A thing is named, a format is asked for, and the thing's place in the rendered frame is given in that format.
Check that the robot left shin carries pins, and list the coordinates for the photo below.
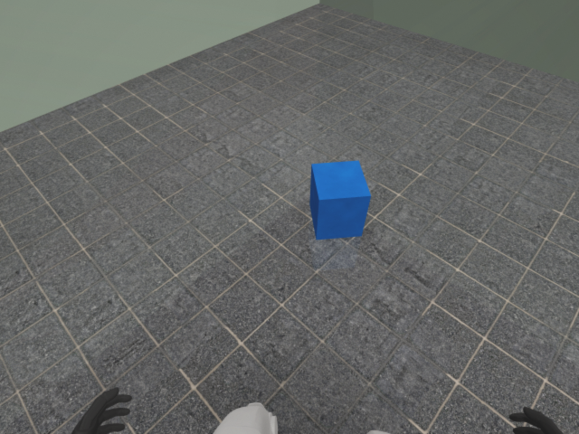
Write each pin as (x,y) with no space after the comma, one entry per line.
(256,404)

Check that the left robot hand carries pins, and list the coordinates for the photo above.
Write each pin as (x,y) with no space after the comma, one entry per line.
(90,422)

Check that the carton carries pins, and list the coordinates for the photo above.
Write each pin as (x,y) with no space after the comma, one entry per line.
(339,199)

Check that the left robot thigh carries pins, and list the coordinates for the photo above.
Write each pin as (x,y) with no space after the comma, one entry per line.
(248,420)

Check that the right robot hand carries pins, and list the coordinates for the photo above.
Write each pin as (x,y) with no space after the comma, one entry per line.
(537,419)

